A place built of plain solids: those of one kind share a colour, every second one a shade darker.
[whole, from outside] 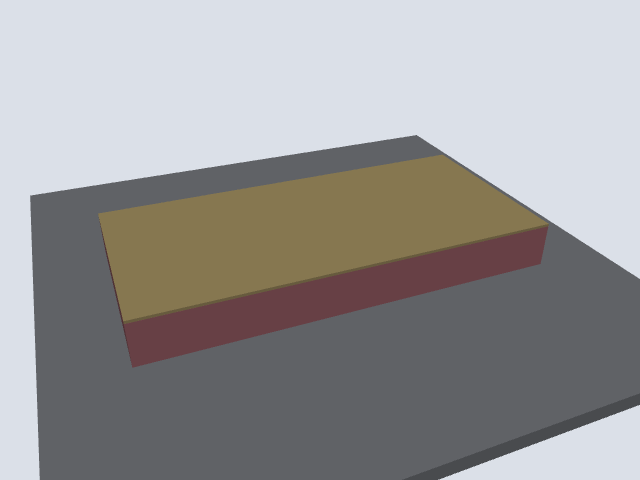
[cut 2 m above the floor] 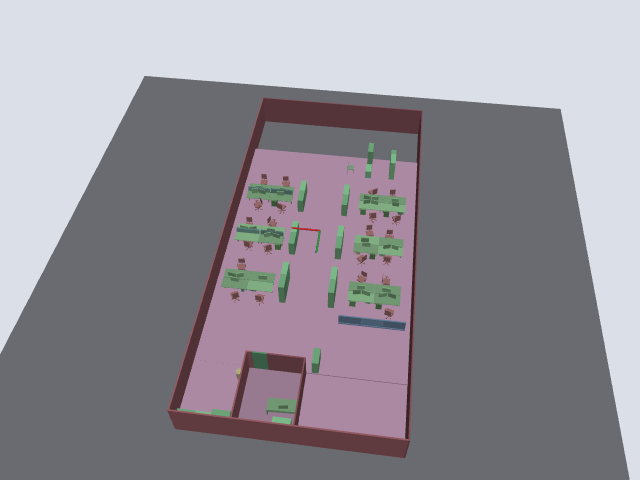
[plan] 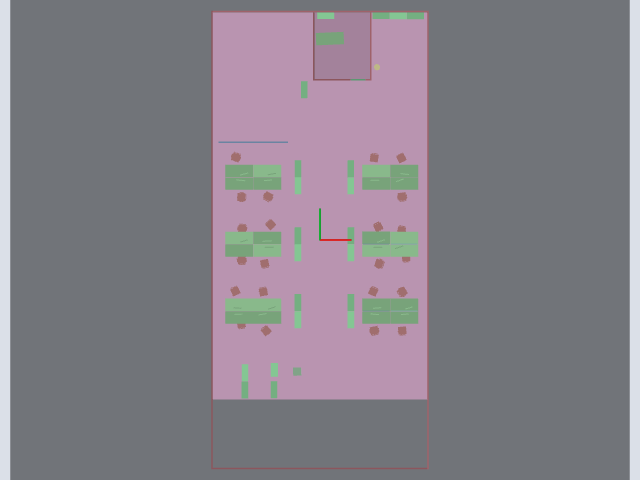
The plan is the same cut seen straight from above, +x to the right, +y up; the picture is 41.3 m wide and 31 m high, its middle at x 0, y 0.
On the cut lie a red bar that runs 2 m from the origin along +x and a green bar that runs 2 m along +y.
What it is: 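One storey of an office; an open floor with rows of desks, a band of small rooms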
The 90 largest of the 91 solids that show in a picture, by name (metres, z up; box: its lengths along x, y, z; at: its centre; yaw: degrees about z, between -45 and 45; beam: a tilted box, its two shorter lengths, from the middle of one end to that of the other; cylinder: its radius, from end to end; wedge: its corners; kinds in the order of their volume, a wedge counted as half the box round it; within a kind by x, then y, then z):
{
 "floor_1": {"box": [6.48, 4.4, 0.57], "at": [-3.69, 12.5, 0.24]},
 "floor_2": {"box": [13.85, 20.6, 0.63], "at": [0.0, 0.0, 0.27]},
 "floor_3": {"box": [3.58, 4.4, 0.63], "at": [1.44, 12.5, 0.27]},
 "floor_4": {"box": [3.59, 4.4, 0.63], "at": [5.13, 12.5, 0.27]},
 "roof_1": {"box": [14.05, 29.6, 0.2], "at": [0.0, 0.0, 3.28]},
 "wall_1": {"box": [0.1, 29.6, 3.23], "at": [-6.97, 0.0, 1.57]},
 "wall_2": {"box": [0.1, 4.4, 2.6], "at": [-0.4, 12.5, 1.88]},
 "wall_3": {"box": [13.85, 0.1, 3.23], "at": [0.0, -14.75, 1.57]},
 "wall_4": {"box": [13.85, 0.1, 3.23], "at": [0.0, 14.75, 1.57]},
 "wall_5": {"box": [2.33, 0.1, 2.6], "at": [0.81, 10.35, 1.88]},
 "wall_6": {"box": [0.3, 0.1, 2.6], "at": [3.08, 10.35, 1.88]},
 "wall_7": {"box": [0.1, 4.4, 2.6], "at": [3.28, 12.5, 1.88]},
 "wall_8": {"box": [0.1, 29.6, 3.23], "at": [6.97, 0.0, 1.57]},
 "cabinet_1": {"box": [0.43, 1.1, 1.27], "at": [-4.86, -9.68, 1.22]},
 "cabinet_2": {"box": [0.42, 1.1, 1.82], "at": [-4.85, -8.57, 1.49]},
 "cabinet_3": {"box": [0.42, 1.1, 1.82], "at": [-2.97, -9.68, 1.49]},
 "cabinet_4": {"box": [0.48, 0.9, 0.73], "at": [-2.94, -8.39, 0.95]},
 "cabinet_5": {"box": [0.43, 1.1, 1.27], "at": [-1.43, -5.15, 1.22]},
 "cabinet_6": {"box": [0.43, 1.1, 1.27], "at": [-1.43, -4.04, 1.22]},
 "cabinet_7": {"box": [0.43, 1.1, 1.27], "at": [-1.43, -0.83, 1.22]},
 "cabinet_8": {"box": [0.43, 1.1, 1.27], "at": [-1.43, 0.28, 1.22]},
 "cabinet_9": {"box": [0.42, 1.1, 1.82], "at": [-1.42, 3.5, 1.49]},
 "cabinet_10": {"box": [0.42, 1.1, 1.82], "at": [-1.42, 4.61, 1.49]},
 "cabinet_11": {"box": [0.43, 1.1, 1.27], "at": [-1.02, 9.7, 1.22]},
 "cabinet_12": {"box": [1.1, 0.42, 1.82], "at": [0.37, 14.48, 1.49]},
 "cabinet_13": {"box": [0.43, 1.1, 1.27], "at": [1.99, -5.15, 1.22]},
 "cabinet_14": {"box": [0.43, 1.1, 1.27], "at": [1.99, -4.04, 1.22]},
 "cabinet_15": {"box": [0.43, 1.1, 1.27], "at": [1.99, -0.83, 1.22]},
 "cabinet_16": {"box": [0.43, 1.1, 1.27], "at": [1.99, 0.28, 1.22]},
 "cabinet_17": {"box": [0.42, 1.1, 1.82], "at": [1.99, 3.5, 1.49]},
 "cabinet_18": {"box": [0.42, 1.1, 1.82], "at": [1.99, 4.61, 1.49]},
 "cabinet_19": {"box": [1.1, 0.42, 1.82], "at": [3.94, 14.48, 1.49]},
 "cabinet_20": {"box": [1.1, 0.43, 1.27], "at": [5.05, 14.47, 1.22]},
 "cabinet_21": {"box": [1.1, 0.43, 1.27], "at": [6.16, 14.47, 1.22]},
 "desk_1": {"box": [1.8, 0.8, 0.032], "at": [-5.22, -5.0, 1.3]},
 "desk_2": {"box": [1.8, 0.8, 0.032], "at": [-5.22, -4.18, 1.3]},
 "desk_3": {"box": [1.8, 0.8, 0.032], "at": [-5.22, -0.68, 1.3]},
 "desk_4": {"box": [1.8, 0.8, 0.032], "at": [-5.22, 0.14, 1.3]},
 "desk_5": {"box": [1.8, 0.8, 0.032], "at": [-5.22, 3.65, 1.3]},
 "desk_6": {"box": [1.8, 0.8, 0.032], "at": [-5.22, 4.47, 1.3]},
 "desk_7": {"box": [1.8, 0.8, 0.032], "at": [-3.41, -5.0, 1.3]},
 "desk_8": {"box": [1.8, 0.8, 0.032], "at": [-3.41, -4.18, 1.3]},
 "desk_9": {"box": [1.8, 0.8, 0.032], "at": [-3.41, -0.68, 1.3]},
 "desk_10": {"box": [1.8, 0.8, 0.032], "at": [-3.41, 0.14, 1.3]},
 "desk_11": {"box": [1.8, 0.8, 0.032], "at": [-3.41, 3.65, 1.3]},
 "desk_12": {"box": [1.8, 0.8, 0.032], "at": [-3.41, 4.47, 1.3]},
 "desk_13": {"box": [1.73, 0.022, 0.4], "at": [0.63, 13.32, 1.08], "yaw": 2.4},
 "desk_14": {"box": [1.8, 0.8, 0.032], "at": [0.64, 13.01, 1.3], "yaw": 2.4},
 "desk_15": {"box": [1.8, 0.8, 0.032], "at": [3.63, -5.0, 1.3]},
 "desk_16": {"box": [1.8, 0.8, 0.032], "at": [3.63, -4.18, 1.3]},
 "desk_17": {"box": [1.8, 0.8, 0.032], "at": [3.63, -0.68, 1.3]},
 "desk_18": {"box": [1.8, 0.8, 0.032], "at": [3.63, 0.14, 1.3]},
 "desk_19": {"box": [1.8, 0.8, 0.032], "at": [3.63, 3.65, 1.3]},
 "desk_20": {"box": [1.8, 0.8, 0.032], "at": [3.63, 4.47, 1.3]},
 "desk_21": {"box": [1.8, 0.8, 0.032], "at": [5.44, -5.0, 1.3]},
 "desk_22": {"box": [1.8, 0.8, 0.032], "at": [5.44, -4.18, 1.3]},
 "desk_23": {"box": [1.8, 0.8, 0.032], "at": [5.44, -0.68, 1.3]},
 "desk_24": {"box": [1.8, 0.8, 0.032], "at": [5.44, 0.14, 1.3]},
 "desk_25": {"box": [1.8, 0.8, 0.032], "at": [5.44, 3.65, 1.3]},
 "desk_26": {"box": [1.8, 0.8, 0.032], "at": [5.44, 4.47, 1.3]},
 "officechair_1": {"box": [0.53, 0.49, 0.08], "at": [-5.47, -3.32, 1.07], "yaw": 23.7},
 "officechair_2": {"box": [0.51, 0.5, 0.08], "at": [-5.43, 5.33, 1.07], "yaw": -19.3},
 "officechair_3": {"box": [0.5, 0.51, 0.08], "at": [-5.09, 2.77, 1.06], "yaw": -2.0},
 "officechair_4": {"box": [0.51, 0.5, 0.08], "at": [-5.05, -1.28, 1.09], "yaw": 2.3},
 "officechair_5": {"box": [0.51, 0.5, 0.08], "at": [-5.02, 0.72, 1.09], "yaw": -3.8},
 "officechair_6": {"box": [0.53, 0.49, 0.08], "at": [-3.66, -3.36, 1.1], "yaw": 10.4},
 "officechair_7": {"box": [0.53, 0.49, 0.08], "at": [-3.57, -1.51, 1.11], "yaw": 12.7},
 "officechair_8": {"box": [0.53, 0.49, 0.08], "at": [-3.47, -5.87, 1.08], "yaw": 39.2},
 "officechair_9": {"box": [0.51, 0.5, 0.08], "at": [-3.34, 2.81, 1.09], "yaw": -27.8},
 "officechair_10": {"box": [0.53, 0.49, 0.08], "at": [-3.17, 0.98, 1.12], "yaw": 43.3},
 "officechair_11": {"box": [0.53, 0.49, 0.08], "at": [3.44, -3.34, 1.13], "yaw": -23.5},
 "officechair_12": {"box": [0.53, 0.49, 0.08], "at": [3.5, 5.29, 1.1], "yaw": -7.3},
 "officechair_13": {"box": [0.51, 0.5, 0.08], "at": [3.51, -5.84, 1.14], "yaw": 11.2},
 "officechair_14": {"box": [0.53, 0.49, 0.08], "at": [3.76, 0.83, 1.12], "yaw": 26.6},
 "officechair_15": {"box": [0.5, 0.51, 0.08], "at": [3.82, -1.52, 1.11], "yaw": -18.7},
 "officechair_16": {"box": [0.53, 0.49, 0.08], "at": [5.26, 0.61, 1.05], "yaw": -11.5},
 "officechair_17": {"box": [0.53, 0.49, 0.08], "at": [5.26, 5.27, 1.08], "yaw": 26.2},
 "officechair_18": {"box": [0.51, 0.5, 0.08], "at": [5.3, 2.81, 1.1], "yaw": 8.2},
 "officechair_19": {"box": [0.53, 0.49, 0.08], "at": [5.31, -5.85, 1.11], "yaw": 4.1},
 "officechair_20": {"box": [0.5, 0.51, 0.08], "at": [5.32, -3.34, 1.09], "yaw": 32.8},
 "door_1": {"box": [0.95, 0.1, 2.05], "at": [2.45, 10.35, 1.61]},
 "guard_1": {"box": [1.42, 0.03, 0.78], "at": [-5.79, 6.31, 1.09]},
 "guard_2": {"box": [4.5, 0.1, 0.12], "at": [-4.31, 6.31, 0.64]},
 "guard_3": {"box": [1.42, 0.03, 0.78], "at": [-4.31, 6.31, 1.09]},
 "guard_4": {"box": [4.5, 0.1, 0.05], "at": [-4.31, 6.31, 1.51]},
 "guard_5": {"box": [1.42, 0.03, 0.78], "at": [-2.83, 6.31, 1.09]},
 "screen_1": {"box": [1.7, 0.03, 0.42], "at": [3.63, -4.55, 1.53]},
 "screen_2": {"box": [1.7, 0.03, 0.42], "at": [3.63, -0.23, 1.53]},
 "screen_3": {"box": [1.7, 0.03, 0.42], "at": [5.44, -4.55, 1.53]},
 "screen_4": {"box": [1.7, 0.03, 0.42], "at": [5.44, -0.23, 1.53]}
}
